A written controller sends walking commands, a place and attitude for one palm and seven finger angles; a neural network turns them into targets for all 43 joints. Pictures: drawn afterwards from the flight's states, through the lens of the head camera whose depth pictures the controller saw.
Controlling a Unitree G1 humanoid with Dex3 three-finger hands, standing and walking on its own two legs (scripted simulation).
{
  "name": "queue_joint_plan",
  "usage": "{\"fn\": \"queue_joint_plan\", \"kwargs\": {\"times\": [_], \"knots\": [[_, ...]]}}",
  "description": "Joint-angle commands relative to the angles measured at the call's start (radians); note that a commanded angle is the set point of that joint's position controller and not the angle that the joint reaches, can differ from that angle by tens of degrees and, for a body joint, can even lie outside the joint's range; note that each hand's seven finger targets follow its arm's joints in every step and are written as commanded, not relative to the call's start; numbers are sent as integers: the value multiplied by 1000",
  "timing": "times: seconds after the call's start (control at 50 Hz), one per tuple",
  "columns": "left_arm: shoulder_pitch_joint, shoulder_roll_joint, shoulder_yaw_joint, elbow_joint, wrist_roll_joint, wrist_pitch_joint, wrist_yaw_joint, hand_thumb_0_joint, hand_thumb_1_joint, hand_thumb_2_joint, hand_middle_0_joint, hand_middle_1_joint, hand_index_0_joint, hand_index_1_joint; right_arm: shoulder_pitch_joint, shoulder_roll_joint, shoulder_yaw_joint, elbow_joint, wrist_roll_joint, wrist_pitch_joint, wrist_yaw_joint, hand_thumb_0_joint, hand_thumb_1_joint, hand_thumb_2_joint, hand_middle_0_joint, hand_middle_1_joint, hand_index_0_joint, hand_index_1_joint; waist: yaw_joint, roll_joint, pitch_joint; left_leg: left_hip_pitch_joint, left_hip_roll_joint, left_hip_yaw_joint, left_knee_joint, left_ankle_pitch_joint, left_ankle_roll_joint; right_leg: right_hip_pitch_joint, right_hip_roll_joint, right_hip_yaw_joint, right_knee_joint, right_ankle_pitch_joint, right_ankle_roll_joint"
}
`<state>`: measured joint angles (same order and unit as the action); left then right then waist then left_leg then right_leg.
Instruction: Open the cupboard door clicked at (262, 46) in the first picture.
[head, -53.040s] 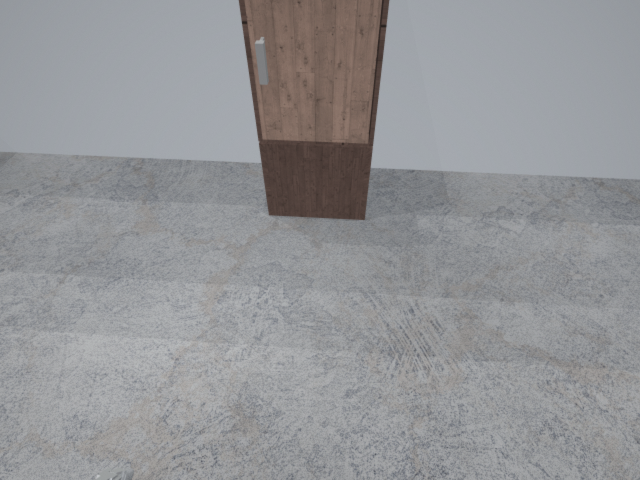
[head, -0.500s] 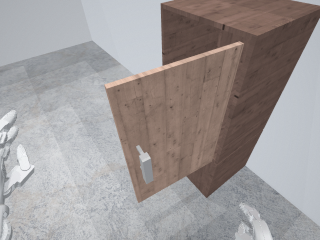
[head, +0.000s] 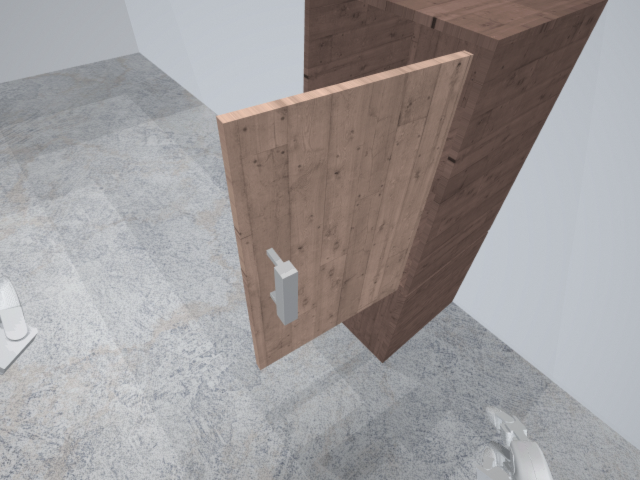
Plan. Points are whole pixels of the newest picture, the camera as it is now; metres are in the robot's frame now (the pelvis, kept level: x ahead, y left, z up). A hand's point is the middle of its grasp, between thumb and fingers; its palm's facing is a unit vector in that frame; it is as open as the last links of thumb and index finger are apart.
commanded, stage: step back with the hand held close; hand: left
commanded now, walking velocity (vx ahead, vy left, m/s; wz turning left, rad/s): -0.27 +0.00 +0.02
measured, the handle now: (280, 285) +0.41 +0.09 -0.03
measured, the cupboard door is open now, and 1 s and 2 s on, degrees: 84 84 84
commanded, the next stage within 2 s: stop stepping back and stand still in 0.74 s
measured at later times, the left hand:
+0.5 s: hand out of the picture +0.11 +0.27 +0.17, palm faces +0.48 -0.75 -0.45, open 7.4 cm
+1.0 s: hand out of the picture +0.02 +0.25 +0.19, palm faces +0.37 -0.83 -0.42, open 7.4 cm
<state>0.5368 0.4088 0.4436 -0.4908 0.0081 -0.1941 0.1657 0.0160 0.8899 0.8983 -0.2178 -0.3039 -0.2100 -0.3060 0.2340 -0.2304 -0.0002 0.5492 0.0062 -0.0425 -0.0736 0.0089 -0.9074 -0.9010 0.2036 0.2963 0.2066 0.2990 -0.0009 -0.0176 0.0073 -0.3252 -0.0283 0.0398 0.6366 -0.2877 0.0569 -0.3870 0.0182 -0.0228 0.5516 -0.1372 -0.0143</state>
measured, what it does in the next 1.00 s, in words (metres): walks backwards: right foot, then left foot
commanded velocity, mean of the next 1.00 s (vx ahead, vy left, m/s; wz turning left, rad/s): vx -0.24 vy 0.01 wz -0.05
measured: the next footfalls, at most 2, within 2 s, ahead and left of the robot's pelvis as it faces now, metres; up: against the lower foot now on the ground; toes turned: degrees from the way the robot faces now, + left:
right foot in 0.86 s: -0.24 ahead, -0.07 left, +0.00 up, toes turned -7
left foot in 0.98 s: -0.04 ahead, +0.07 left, +0.00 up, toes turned +0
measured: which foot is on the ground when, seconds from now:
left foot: down 0.00-0.86, up 0.88-0.96, down 0.98-1.00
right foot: down 0.00-0.54, up 0.56-0.84, down 0.86-1.00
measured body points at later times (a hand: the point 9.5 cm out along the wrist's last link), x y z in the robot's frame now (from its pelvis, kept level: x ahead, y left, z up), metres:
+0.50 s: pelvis -0.08 +0.00 -0.01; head -0.06 +0.03 +0.44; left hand +0.08 +0.31 +0.19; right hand +0.11 -0.23 -0.08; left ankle +0.03 +0.09 -0.72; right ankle +0.02 -0.11 -0.72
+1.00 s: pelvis -0.20 +0.00 -0.01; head -0.19 +0.04 +0.44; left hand -0.01 +0.29 +0.21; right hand -0.03 -0.22 -0.07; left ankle -0.08 +0.07 -0.73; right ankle -0.31 -0.14 -0.72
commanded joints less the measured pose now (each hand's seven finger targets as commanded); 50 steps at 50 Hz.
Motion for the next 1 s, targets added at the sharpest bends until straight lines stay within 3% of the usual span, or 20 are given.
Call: {"fn": "queue_joint_plan", "kwargs": {"times": [0.0,0.08,0.16,0.24,0.3,0.36,0.42,0.48,0.52,0.54,0.58,0.62,0.74,0.78,0.82,0.84,0.9,0.94,0.96,0.98], "knots": [[-104,153,97,-175,10,-63,19,0,900,900,-200,-300,-200,-300,-84,-145,-57,-155,-5,-63,-12,0,-900,-900,200,300,200,300,-16,24,-14,-444,118,-161,-222,-402,36,324,-77,189,-29,-143,2],[-134,174,105,-233,6,-76,23,0,900,900,-200,-300,-200,-300,-83,-140,-48,-149,-8,-72,-11,0,-900,-900,200,300,200,300,-20,63,-27,-365,98,-168,-212,-391,26,223,-83,180,-69,-259,-5],[-116,182,147,-259,16,-88,29,0,900,900,-200,-300,-200,-300,-89,-134,-49,-155,-8,-86,-14,0,-900,-900,200,300,200,300,-5,190,-58,-534,200,-274,-385,-465,62,423,18,66,205,-55,28],[-54,174,177,-176,22,-105,11,0,900,900,-200,-300,-200,-300,-101,-135,-65,-149,-14,-106,-7,0,-900,-900,200,300,200,300,3,182,-9,-611,270,-283,-384,-458,92,473,63,79,272,-37,33],[-77,152,126,-191,-11,-111,4,0,900,900,-200,-300,-200,-300,-90,-125,-64,-105,-15,-117,5,0,-900,-900,200,300,200,300,-18,43,-72,-293,169,-186,-194,-113,26,255,-21,202,65,142,-11],[-106,168,99,-220,-17,-103,4,0,900,900,-200,-300,-200,-300,-90,-112,-69,-98,-4,-100,11,0,-900,-900,200,300,200,300,-29,-62,-110,-141,54,-87,-1,-188,-36,64,-166,365,-145,-41,-70],[-79,217,127,-246,-20,-98,16,0,900,900,-200,-300,-200,-300,-98,-87,-62,-86,-2,-72,19,0,-900,-900,200,300,200,300,-32,-125,-110,28,12,-49,130,-101,-58,-125,-234,347,-255,-148,-94],[-11,240,174,-282,-30,-107,20,0,900,900,-200,-300,-200,-300,-109,-99,-63,-102,4,-55,6,0,-900,-900,200,300,200,300,-28,37,-112,10,80,-136,-117,-153,-27,-118,-106,197,-121,-197,-24],[-9,227,211,-322,-17,-127,15,0,900,900,-200,-300,-200,-300,-138,-138,-70,-132,-9,-77,-3,0,-900,-900,200,300,200,300,-11,379,-109,-400,320,-396,-503,-550,70,229,96,36,303,-238,41],[-21,251,231,-315,-9,-124,17,0,900,900,-200,-300,-200,-300,-166,-120,-74,-134,-15,-95,-11,0,-900,-900,200,300,200,300,-1,414,-124,-522,416,-482,-609,-554,112,332,132,39,617,-284,39],[-52,232,212,-305,-28,-122,18,0,900,900,-200,-300,-200,-300,-159,-98,-95,-89,-12,-134,5,0,-900,-900,200,300,200,300,19,184,-165,-244,375,-308,-453,-266,72,129,97,75,710,-356,27],[12,166,157,-238,-53,-94,25,0,900,900,-200,-300,-200,-300,-155,-98,-98,-68,0,-147,20,0,-900,-900,200,300,200,300,20,201,-182,-134,344,-175,-431,-227,42,87,71,11,617,-386,24],[-182,155,55,-276,-60,-95,9,0,900,900,-200,-300,-200,-300,-133,-98,-64,-17,-20,-158,21,0,-900,-900,200,300,200,300,1,274,-200,94,312,-144,-567,-179,-65,159,81,-55,104,-482,-15],[-221,172,69,-283,-67,-120,1,0,900,900,-200,-300,-200,-300,-138,-79,-62,-14,-27,-148,29,0,-900,-900,200,300,200,300,10,228,-211,176,276,-85,-435,-56,-130,148,23,0,-206,-426,-63],[-231,261,127,-299,-63,-146,5,0,900,900,-200,-300,-200,-300,-139,-58,-55,-5,-15,-115,25,0,-900,-900,200,300,200,300,10,-54,-170,248,145,5,42,70,-133,-98,-259,339,-397,-177,-144],[-218,333,187,-335,-44,-160,18,0,900,900,-200,-300,-200,-300,-147,-53,-43,-9,-33,-123,23,0,-900,-900,200,300,200,300,17,-76,-196,172,80,20,183,-46,-137,-77,-357,337,-345,107,-184],[-116,243,151,-239,-48,-94,-7,0,900,900,-200,-300,-200,-300,-135,-56,-32,-68,8,-117,1,0,-900,-900,200,300,200,300,-21,-137,-155,37,42,-9,87,91,-83,123,-197,122,-87,403,-80],[-27,223,167,-193,-72,-51,-18,0,900,900,-200,-300,-200,-300,-113,-87,-36,-63,11,-114,-16,0,-900,-900,200,300,200,300,-34,166,-177,241,98,-108,-181,334,-42,40,-33,-17,85,39,24],[-45,190,140,-201,-81,-59,-20,0,900,900,-200,-300,-200,-300,-114,-88,-28,-78,14,-124,-10,0,-900,-900,200,300,200,300,-22,306,-161,195,197,-254,-324,269,5,65,44,-13,165,-286,31],[9,206,158,-142,-83,-61,-16,0,900,900,-200,-300,-200,-300,-118,-83,-29,-75,5,-138,-9,0,-900,-900,200,300,200,300,-13,286,-155,108,271,-372,-480,-130,19,87,57,21,232,-471,22]]}}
